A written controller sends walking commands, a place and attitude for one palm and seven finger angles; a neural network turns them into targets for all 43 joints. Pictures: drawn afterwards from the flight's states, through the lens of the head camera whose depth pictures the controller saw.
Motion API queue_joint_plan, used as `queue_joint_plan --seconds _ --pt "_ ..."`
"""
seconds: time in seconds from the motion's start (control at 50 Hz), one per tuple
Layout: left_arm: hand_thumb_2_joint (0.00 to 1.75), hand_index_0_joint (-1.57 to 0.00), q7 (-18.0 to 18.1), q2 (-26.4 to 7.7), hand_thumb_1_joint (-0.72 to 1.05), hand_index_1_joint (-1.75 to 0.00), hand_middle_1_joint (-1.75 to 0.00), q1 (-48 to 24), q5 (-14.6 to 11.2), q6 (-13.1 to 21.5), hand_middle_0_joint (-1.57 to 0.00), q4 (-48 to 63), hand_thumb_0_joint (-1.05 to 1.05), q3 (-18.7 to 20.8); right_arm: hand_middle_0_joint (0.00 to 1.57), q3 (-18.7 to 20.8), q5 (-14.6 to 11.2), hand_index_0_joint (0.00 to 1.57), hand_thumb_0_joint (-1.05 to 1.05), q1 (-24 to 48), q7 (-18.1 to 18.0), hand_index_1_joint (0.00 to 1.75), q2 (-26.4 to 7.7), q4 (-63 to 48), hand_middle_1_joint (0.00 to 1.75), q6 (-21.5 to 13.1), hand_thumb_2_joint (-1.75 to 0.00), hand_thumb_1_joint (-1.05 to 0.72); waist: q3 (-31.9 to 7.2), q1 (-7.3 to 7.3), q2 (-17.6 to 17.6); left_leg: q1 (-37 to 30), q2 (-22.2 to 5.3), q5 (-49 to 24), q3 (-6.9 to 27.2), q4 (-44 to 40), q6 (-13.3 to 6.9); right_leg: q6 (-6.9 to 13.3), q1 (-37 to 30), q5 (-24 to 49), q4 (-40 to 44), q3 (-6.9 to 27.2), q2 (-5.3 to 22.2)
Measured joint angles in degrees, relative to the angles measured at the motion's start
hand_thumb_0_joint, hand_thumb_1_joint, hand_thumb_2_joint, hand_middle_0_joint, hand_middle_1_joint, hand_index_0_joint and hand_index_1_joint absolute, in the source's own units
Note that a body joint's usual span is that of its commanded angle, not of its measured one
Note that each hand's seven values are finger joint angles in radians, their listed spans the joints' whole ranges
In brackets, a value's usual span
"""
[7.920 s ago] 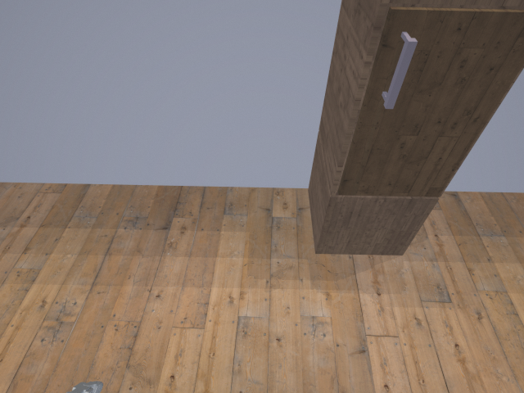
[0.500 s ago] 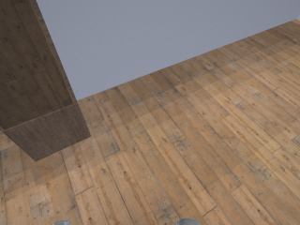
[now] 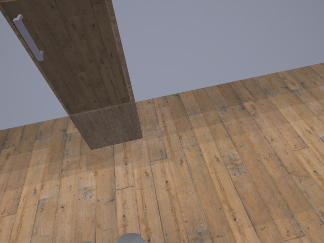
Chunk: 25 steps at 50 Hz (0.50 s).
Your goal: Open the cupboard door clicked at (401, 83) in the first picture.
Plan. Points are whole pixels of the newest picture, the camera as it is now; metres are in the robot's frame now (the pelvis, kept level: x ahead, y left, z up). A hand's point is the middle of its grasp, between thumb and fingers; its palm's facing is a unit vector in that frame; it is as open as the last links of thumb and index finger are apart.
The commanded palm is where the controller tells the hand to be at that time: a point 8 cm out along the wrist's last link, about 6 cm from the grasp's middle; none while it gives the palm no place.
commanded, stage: turn to face it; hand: left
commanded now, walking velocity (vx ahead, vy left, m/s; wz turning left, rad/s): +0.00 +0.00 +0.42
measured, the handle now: (30, 38) +0.79 +0.54 +0.12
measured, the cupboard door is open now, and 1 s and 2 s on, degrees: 0 0 0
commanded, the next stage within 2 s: take the last steps up to it in 0.34 s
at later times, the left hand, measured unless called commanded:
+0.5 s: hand out of the picture +0.01 +0.26 -0.17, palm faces +0.25 -0.94 -0.24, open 7.4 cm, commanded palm none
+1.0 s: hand out of the picture -0.07 +0.19 -0.16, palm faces +0.42 -0.89 -0.18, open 7.4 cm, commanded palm none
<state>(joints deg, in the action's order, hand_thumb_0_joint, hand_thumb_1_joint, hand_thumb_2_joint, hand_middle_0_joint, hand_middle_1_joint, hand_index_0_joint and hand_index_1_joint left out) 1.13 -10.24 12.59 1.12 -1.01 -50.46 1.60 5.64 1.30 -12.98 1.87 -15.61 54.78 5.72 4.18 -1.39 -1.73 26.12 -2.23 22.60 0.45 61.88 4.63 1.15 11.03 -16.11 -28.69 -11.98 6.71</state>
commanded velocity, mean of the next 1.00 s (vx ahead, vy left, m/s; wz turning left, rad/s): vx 0.17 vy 0.04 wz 0.19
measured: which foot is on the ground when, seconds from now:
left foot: up 0.00-0.16, down 0.18-0.60, up 0.62-1.00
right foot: down 0.00-0.18, up 0.20-0.58, down 0.60-1.00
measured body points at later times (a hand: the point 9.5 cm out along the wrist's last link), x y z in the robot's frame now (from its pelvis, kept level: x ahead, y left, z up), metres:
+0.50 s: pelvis +0.00 +0.04 +0.00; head +0.02 +0.05 +0.45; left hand +0.00 +0.31 -0.15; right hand +0.13 -0.17 -0.15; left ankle -0.04 +0.15 -0.74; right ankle +0.01 -0.10 -0.70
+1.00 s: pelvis +0.08 +0.08 +0.00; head +0.10 +0.08 +0.45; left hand -0.09 +0.24 -0.15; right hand +0.20 -0.13 -0.16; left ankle +0.12 +0.25 -0.70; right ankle +0.02 -0.08 -0.74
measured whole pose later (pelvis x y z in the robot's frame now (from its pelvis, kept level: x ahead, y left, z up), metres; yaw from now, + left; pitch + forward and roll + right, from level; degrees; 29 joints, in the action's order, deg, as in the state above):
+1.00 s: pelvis +0.08 +0.08 +0.00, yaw +19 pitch +0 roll +0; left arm 1.0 -6.3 28.3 1.7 3.4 -64.9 1.1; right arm 3.6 1.3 -13.5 2.7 -11.7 59.8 2.3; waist 1.9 2.8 -1.3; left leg 29.5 -6.1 10.8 -4.8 45.6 1.4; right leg -3.5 -1.6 -19.0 -18.9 -11.4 6.2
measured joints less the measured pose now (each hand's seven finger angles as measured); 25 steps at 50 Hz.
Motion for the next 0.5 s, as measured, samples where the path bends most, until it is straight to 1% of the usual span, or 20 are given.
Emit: queue_joint_plan --seconds 0.06,0.12,0.16,0.18,0.2,0.22,0.24,0.26,0.3,0.32,0.36,0.4,0.5 --pt "0.89 -0.20 -0.1 -0.6 0.90 -0.30 -0.30 1.2 0.2 0.0 -0.21 -0.9 0.00 0.2 0.20 -0.5 -0.2 0.19 0.01 1.6 -0.1 0.30 0.2 0.3 0.30 0.0 -0.90 -0.91 0.6 1.15 0.8 -2.7 -0.5 1.9 -1.3 -6.6 -0.2 -0.5 0.5 -0.3 -0.6 -1.8 1.2" --pt "0.89 -0.20 -0.2 -1.8 0.90 -0.30 -0.30 2.2 0.4 -0.2 -0.21 -2.2 0.00 0.7 0.20 -1.2 -0.6 0.19 0.01 3.5 -0.3 0.30 0.6 -0.2 0.30 -0.8 -0.90 -0.91 1.0 2.37 1.9 -6.2 -0.3 3.0 -3.3 -14.7 -0.9 -1.4 1.5 -1.0 -2.4 -3.3 2.5" --pt "0.89 -0.20 -0.2 -2.7 0.90 -0.30 -0.30 3.0 0.3 -0.5 -0.21 -3.1 0.00 1.2 0.20 -1.7 -0.7 0.19 0.01 4.6 -0.5 0.30 0.9 -0.9 0.30 -1.6 -0.90 -0.91 0.9 2.84 2.5 -9.5 0.1 -0.3 -4.6 -22.5 -1.6 -2.3 2.5 -2.0 -4.6 -4.2 3.4" --pt "0.89 -0.20 -0.3 -3.2 0.90 -0.30 -0.30 3.8 0.1 -0.8 -0.21 -3.4 0.00 1.4 0.20 -1.9 -0.7 0.19 0.01 4.8 -0.4 0.30 0.8 -1.6 0.30 -2.3 -0.90 -0.91 0.5 2.96 2.4 -11.6 0.0 -4.3 -5.0 -27.5 -2.2 -2.9 3.5 -3.0 -6.6 -4.7 3.7" --pt "0.89 -0.20 -0.4 -3.8 0.90 -0.30 -0.30 4.1 -0.2 -1.2 -0.21 -3.7 0.00 1.7 0.20 -2.0 -0.6 0.19 0.01 5.3 -0.5 0.30 1.1 -1.9 0.30 -3.0 -0.90 -0.91 0.3 2.98 2.9 -11.9 0.3 -3.8 -5.0 -28.6 -3.2 -3.7 5.2 -5.1 -10.1 -3.7 4.0" --pt "0.90 -0.20 -0.3 -4.6 0.91 -0.30 -0.30 3.9 -0.2 -1.8 -0.21 -4.3 0.00 2.0 0.20 -2.2 -0.5 0.19 0.01 5.8 -0.6 0.30 1.7 -2.1 0.30 -3.4 -0.90 -0.91 0.7 3.26 4.0 -11.3 1.0 -2.8 -5.1 -27.2 -4.3 -4.2 7.0 -9.4 -14.4 -1.1 3.8" --pt "0.90 -0.20 -0.1 -5.0 0.91 -0.30 -0.30 3.8 -0.3 -2.5 -0.21 -4.8 0.00 2.1 0.20 -2.5 -0.4 0.19 0.01 6.1 -0.8 0.30 2.2 -2.3 0.30 -3.8 -0.90 -0.91 0.8 3.53 4.4 -11.2 1.2 -2.1 -5.0 -26.5 -5.2 -4.7 8.8 -12.7 -19.1 1.5 2.9" --pt "0.90 -0.20 0.1 -5.3 0.91 -0.30 -0.30 3.6 -0.3 -3.1 -0.20 -5.4 0.00 2.2 0.20 -2.8 -0.4 0.19 0.01 6.2 -1.1 0.30 2.6 -2.4 0.30 -4.1 -0.90 -0.91 0.8 3.61 4.4 -11.4 1.2 -2.0 -4.7 -26.6 -5.7 -5.0 10.4 -14.1 -23.6 3.6 1.8" --pt "0.90 -0.20 -0.1 -5.4 0.91 -0.29 -0.30 3.0 -0.5 -3.4 -0.20 -6.2 0.00 2.3 0.20 -3.3 -0.3 0.19 0.01 6.1 -1.8 0.30 3.3 -2.3 0.30 -4.3 -0.90 -0.91 0.5 3.51 4.0 -12.5 1.4 -3.1 -3.8 -28.5 -6.0 -5.4 12.8 -13.0 -30.0 6.1 0.2" --pt "0.90 -0.20 -0.2 -5.3 0.91 -0.29 -0.30 2.7 -0.5 -3.2 -0.20 -6.3 0.00 2.3 0.20 -3.5 -0.3 0.19 0.01 6.0 -2.0 0.30 3.6 -2.1 0.30 -4.4 -0.90 -0.91 0.4 3.50 3.7 -13.1 1.5 -3.9 -3.4 -29.8 -6.1 -5.6 13.5 -11.9 -31.6 6.9 -0.3" --pt "0.90 -0.20 -0.4 -5.0 0.91 -0.29 -0.30 2.1 -0.6 -2.8 -0.20 -6.0 0.00 2.1 0.20 -3.9 -0.3 0.20 0.01 5.7 -2.2 0.30 4.2 -1.7 0.30 -4.5 -0.90 -0.91 0.2 3.46 3.3 -14.3 1.8 -5.3 -2.6 -32.1 -6.3 -6.0 14.0 -10.3 -32.1 7.8 -0.8" --pt "0.90 -0.20 -0.5 -4.4 0.91 -0.29 -0.30 1.3 -0.7 -2.6 -0.20 -5.6 0.00 1.8 0.20 -4.1 -0.4 0.20 0.01 5.4 -2.3 0.30 4.7 -1.2 0.30 -4.5 -0.90 -0.91 0.0 3.30 2.8 -15.2 2.1 -6.3 -1.9 -33.8 -6.4 -6.3 13.6 -9.6 -30.3 8.3 -1.3" --pt "0.90 -0.20 -0.4 -2.7 0.91 -0.29 -0.30 -0.7 -0.8 -2.1 -0.20 -4.7 0.00 1.1 0.20 -4.1 -0.1 0.20 0.01 4.2 -2.1 0.30 5.6 0.0 0.30 -4.2 -0.90 -0.90 -0.3 2.36 1.8 -15.8 2.6 -7.1 -0.7 -35.0 -6.0 -6.2 10.5 -9.8 -21.5 8.7 -2.3"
